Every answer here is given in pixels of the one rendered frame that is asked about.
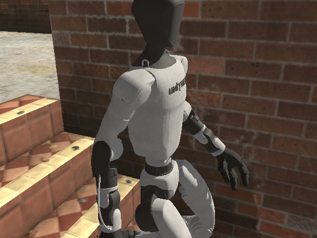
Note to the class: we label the robot right upper arm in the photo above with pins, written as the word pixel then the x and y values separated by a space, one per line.
pixel 130 91

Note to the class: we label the robot left upper arm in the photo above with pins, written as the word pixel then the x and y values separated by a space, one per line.
pixel 187 107

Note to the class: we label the robot left thigh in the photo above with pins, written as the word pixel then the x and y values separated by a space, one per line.
pixel 195 193

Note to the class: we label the left robot hand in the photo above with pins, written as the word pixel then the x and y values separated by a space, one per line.
pixel 226 162

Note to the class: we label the robot left shin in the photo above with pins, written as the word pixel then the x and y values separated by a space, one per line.
pixel 187 220

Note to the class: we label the left robot forearm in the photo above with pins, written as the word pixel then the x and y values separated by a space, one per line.
pixel 203 135

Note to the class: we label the right robot forearm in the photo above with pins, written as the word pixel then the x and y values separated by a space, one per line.
pixel 109 195

